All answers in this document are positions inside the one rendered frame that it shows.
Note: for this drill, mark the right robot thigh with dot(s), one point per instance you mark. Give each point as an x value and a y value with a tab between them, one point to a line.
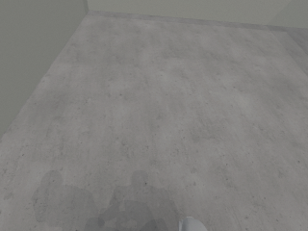
190	224

